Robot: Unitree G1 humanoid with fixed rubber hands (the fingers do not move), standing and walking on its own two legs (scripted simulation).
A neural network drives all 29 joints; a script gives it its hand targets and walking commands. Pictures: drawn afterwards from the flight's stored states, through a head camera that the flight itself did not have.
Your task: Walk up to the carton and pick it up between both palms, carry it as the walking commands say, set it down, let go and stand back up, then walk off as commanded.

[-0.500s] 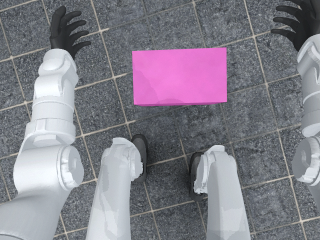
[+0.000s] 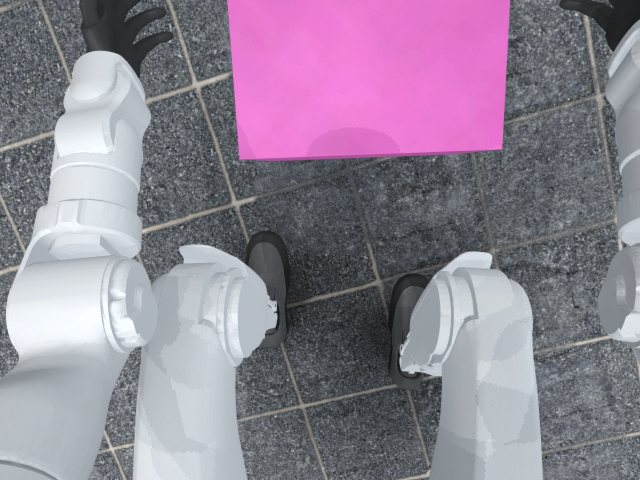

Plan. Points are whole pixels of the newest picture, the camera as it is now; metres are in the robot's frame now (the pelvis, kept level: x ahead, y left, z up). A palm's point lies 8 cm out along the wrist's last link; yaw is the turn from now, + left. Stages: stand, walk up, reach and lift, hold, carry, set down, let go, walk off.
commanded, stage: reach and lift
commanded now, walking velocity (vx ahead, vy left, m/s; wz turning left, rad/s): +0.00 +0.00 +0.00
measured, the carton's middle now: (362, 93) +0.50 -0.02 -0.30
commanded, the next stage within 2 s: none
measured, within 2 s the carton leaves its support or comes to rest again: neither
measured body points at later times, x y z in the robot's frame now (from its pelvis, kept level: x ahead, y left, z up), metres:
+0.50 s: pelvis -0.01 +0.00 -0.06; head +0.37 -0.03 +0.18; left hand +0.55 +0.24 -0.23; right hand +0.53 -0.23 -0.25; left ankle +0.15 +0.13 -0.37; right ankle +0.08 -0.11 -0.37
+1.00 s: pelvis -0.01 +0.00 -0.05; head +0.36 -0.02 +0.19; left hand +0.54 +0.21 -0.23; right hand +0.54 -0.21 -0.24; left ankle +0.15 +0.13 -0.37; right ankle +0.08 -0.11 -0.37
